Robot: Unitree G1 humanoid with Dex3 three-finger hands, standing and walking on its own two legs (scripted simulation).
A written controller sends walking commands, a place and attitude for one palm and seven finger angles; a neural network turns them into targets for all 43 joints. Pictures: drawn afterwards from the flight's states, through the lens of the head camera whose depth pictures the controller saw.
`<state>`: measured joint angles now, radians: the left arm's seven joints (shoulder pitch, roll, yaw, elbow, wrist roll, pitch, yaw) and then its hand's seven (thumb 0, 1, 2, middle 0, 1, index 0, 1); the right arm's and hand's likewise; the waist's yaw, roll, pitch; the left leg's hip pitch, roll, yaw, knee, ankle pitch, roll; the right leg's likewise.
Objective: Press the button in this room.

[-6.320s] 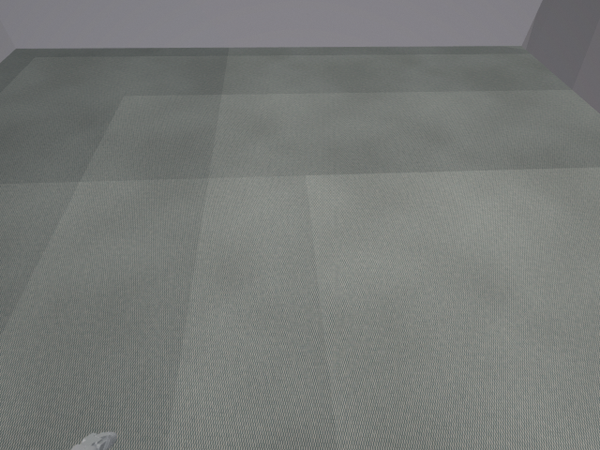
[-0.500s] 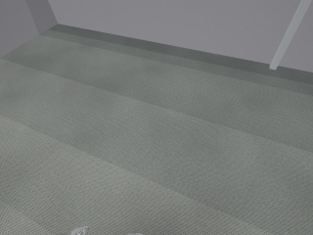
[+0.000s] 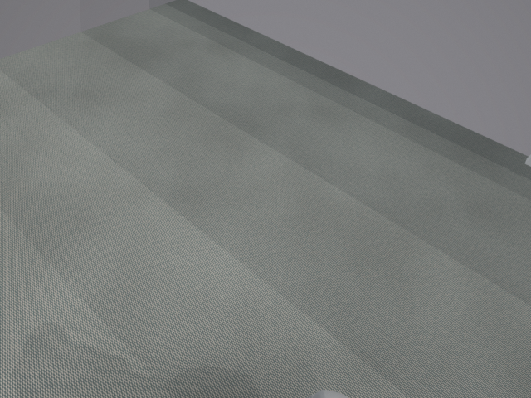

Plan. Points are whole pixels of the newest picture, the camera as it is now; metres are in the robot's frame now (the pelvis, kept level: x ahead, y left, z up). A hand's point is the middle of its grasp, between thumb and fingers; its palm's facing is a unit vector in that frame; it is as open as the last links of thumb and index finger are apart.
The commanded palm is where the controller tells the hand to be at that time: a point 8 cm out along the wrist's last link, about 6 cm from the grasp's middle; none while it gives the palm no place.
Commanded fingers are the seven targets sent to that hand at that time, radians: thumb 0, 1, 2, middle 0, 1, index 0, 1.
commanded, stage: turn or walk to find it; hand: left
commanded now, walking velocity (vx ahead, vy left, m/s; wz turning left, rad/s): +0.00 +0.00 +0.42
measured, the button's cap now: out of the picture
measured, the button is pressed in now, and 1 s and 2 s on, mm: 0 0 0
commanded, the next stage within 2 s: none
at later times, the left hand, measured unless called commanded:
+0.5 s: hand out of the picture +0.01 +0.16 -0.14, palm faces +0.22 -0.94 -0.27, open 7.4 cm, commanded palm none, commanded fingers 0.00 0.90 0.90 -0.20 -0.30 -0.20 -0.30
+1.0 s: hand out of the picture -0.11 +0.22 -0.16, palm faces +0.43 -0.86 -0.26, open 7.4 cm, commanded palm none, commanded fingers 0.00 0.90 0.90 -0.20 -0.30 -0.20 -0.30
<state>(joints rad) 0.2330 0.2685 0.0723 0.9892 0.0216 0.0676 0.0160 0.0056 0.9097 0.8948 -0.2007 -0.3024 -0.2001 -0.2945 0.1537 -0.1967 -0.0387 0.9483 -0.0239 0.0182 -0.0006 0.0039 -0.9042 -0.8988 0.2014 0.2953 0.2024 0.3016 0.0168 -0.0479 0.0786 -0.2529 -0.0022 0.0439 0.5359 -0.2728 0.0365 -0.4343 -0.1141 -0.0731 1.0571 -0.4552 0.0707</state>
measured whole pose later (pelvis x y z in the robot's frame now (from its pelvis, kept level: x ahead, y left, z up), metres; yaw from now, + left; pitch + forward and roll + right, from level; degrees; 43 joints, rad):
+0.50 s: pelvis -0.03 -0.04 +0.00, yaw +13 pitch -2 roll +2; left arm 0.20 0.16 0.03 0.91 0.03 0.01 0.02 0.00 0.91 0.89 -0.20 -0.30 -0.20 -0.30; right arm 0.25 -0.25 -0.09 0.99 -0.03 0.08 0.02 0.01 -0.91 -0.90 0.20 0.30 0.20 0.30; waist -0.03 0.04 0.05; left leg -0.49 0.00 -0.03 1.12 -0.37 -0.05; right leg -0.22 -0.08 -0.15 0.51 -0.26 -0.02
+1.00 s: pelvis -0.08 +0.00 +0.00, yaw +24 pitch -1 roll +0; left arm 0.21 0.25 0.07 0.96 0.02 0.06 0.01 0.00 0.91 0.90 -0.20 -0.30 -0.20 -0.29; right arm 0.17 -0.19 -0.04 0.95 -0.03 0.03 0.00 0.00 -0.90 -0.90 0.20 0.30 0.20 0.30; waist 0.00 -0.02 0.05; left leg -0.25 -0.03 -0.01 0.46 -0.20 0.04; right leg -0.41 -0.08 -0.05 0.94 -0.43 0.08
